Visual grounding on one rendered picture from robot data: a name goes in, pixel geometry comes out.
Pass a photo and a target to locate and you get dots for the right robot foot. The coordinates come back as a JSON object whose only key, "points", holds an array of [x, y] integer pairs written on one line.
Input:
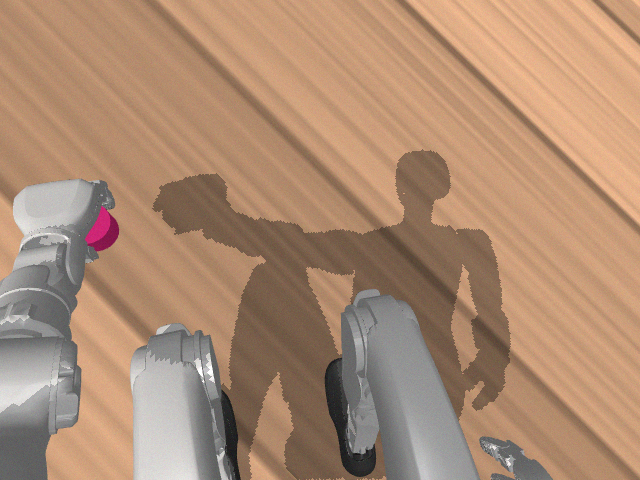
{"points": [[357, 464]]}

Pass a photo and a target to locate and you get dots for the right robot hand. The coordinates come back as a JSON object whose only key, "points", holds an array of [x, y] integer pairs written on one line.
{"points": [[513, 459]]}

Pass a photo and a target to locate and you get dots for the tin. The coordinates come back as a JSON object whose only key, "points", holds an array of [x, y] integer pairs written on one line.
{"points": [[104, 233]]}

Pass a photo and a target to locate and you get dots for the left robot hand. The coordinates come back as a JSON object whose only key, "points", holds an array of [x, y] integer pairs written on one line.
{"points": [[73, 205]]}

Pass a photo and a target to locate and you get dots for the left robot arm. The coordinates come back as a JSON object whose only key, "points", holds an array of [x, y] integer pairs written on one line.
{"points": [[40, 381]]}

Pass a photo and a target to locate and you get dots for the left robot foot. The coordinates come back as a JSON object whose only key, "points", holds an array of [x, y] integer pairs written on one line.
{"points": [[231, 436]]}

